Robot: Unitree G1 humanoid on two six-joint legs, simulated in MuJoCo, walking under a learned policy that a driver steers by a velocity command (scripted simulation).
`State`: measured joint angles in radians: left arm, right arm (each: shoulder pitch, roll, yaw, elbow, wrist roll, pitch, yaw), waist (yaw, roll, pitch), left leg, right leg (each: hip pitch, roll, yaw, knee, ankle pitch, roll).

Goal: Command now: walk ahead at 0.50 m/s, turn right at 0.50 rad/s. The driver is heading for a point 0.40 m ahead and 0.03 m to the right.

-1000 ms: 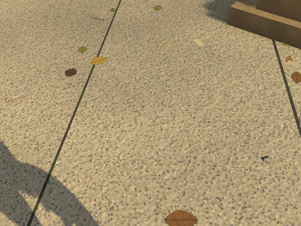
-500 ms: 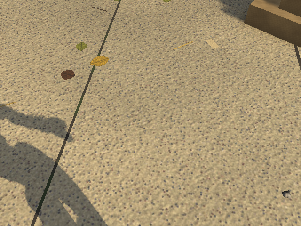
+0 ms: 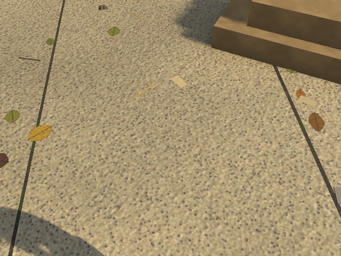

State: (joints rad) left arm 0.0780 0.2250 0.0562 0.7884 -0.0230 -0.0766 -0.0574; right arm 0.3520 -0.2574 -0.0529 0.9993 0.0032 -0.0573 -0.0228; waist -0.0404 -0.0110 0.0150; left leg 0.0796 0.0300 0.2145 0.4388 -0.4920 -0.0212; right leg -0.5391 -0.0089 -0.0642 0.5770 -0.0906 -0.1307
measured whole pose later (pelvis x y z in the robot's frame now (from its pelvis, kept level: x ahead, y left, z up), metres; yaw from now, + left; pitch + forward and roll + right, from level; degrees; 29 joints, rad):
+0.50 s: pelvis +0.28 +0.00 +0.01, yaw -11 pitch +3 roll +0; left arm 0.34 0.27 0.07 0.82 0.00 -0.05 0.02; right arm 0.04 -0.25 -0.04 0.77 -0.04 -0.14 0.02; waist 0.06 0.00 0.02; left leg -0.49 -0.01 0.01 0.47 -0.01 0.04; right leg -0.14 0.09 0.13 0.65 -0.47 -0.04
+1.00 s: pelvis +0.37 -0.02 +0.02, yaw -12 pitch +0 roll +1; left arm 0.28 0.21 0.05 0.87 0.01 -0.02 0.04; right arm 0.17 -0.22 -0.03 0.92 -0.01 -0.02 -0.01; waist -0.01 0.01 0.01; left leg -0.32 -0.01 0.03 0.53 -0.21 0.01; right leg -0.24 -0.02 0.03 0.57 -0.32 0.03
